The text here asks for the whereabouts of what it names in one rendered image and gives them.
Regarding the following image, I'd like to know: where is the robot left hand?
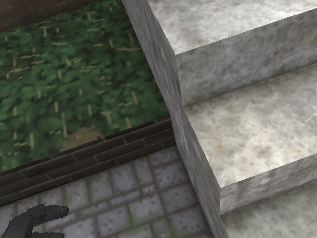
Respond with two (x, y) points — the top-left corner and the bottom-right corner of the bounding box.
(2, 204), (69, 238)

